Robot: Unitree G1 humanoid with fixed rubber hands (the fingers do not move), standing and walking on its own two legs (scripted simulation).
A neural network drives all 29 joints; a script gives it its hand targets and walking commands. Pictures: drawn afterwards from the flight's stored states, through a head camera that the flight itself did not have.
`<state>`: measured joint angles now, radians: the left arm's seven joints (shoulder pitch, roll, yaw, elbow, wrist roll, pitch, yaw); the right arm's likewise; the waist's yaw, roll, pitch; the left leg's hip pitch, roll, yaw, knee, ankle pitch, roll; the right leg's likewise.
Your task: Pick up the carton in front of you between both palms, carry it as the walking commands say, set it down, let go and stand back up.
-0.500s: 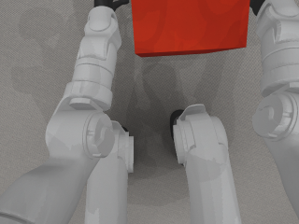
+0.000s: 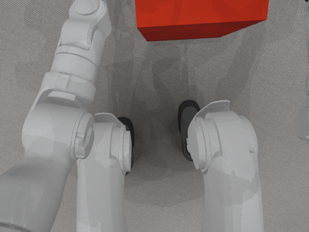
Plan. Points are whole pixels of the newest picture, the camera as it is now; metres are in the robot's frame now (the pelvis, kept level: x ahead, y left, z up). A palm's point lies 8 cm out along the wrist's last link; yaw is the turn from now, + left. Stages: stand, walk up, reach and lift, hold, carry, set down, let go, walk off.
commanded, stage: set down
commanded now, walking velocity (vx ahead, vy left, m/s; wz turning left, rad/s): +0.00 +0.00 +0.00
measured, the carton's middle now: out of the picture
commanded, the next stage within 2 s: let go in 0.96 s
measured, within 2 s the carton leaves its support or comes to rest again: neither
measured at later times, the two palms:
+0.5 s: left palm out of the picture +0.56 +0.03 +0.00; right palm out of the picture +0.50 -0.34 +0.00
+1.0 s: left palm out of the picture +0.56 +0.04 +0.15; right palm out of the picture +0.50 -0.35 +0.15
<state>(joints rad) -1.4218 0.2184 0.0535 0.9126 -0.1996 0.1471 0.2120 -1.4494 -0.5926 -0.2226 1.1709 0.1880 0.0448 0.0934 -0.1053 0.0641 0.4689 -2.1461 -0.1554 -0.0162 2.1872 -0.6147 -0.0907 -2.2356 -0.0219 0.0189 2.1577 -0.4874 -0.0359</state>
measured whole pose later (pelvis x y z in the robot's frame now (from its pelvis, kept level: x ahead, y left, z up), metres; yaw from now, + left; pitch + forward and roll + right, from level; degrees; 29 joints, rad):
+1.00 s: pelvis +0.05 -0.02 +0.25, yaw -3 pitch +43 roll +5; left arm -1.02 0.06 0.28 0.68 0.04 0.22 0.17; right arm -1.12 -0.42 -0.34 0.93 -0.03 0.16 0.14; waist -0.06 0.04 -0.03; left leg -1.57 -0.08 -0.05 1.25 -0.44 -0.06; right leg -1.67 0.05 0.06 1.25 -0.33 -0.03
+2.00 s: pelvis +0.15 +0.02 +0.40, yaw -7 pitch -1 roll -1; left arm 0.23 0.21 0.04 0.43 0.00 0.08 -0.05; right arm 0.23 -0.22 -0.05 0.43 -0.01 0.08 0.08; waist 0.00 0.02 0.06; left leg -0.12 -0.05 -0.06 0.44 -0.31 0.04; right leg -0.18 0.02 0.07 0.41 -0.22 0.02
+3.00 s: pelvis +0.18 -0.01 +0.37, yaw -15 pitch +4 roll +0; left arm 0.29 0.26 0.00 0.74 0.02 -0.01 0.03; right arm 0.38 -0.26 -0.01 0.62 -0.02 0.03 -0.07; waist -0.03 -0.01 -0.08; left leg -0.23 0.04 0.10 0.68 -0.52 0.00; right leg -0.40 0.11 0.16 0.75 -0.42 -0.02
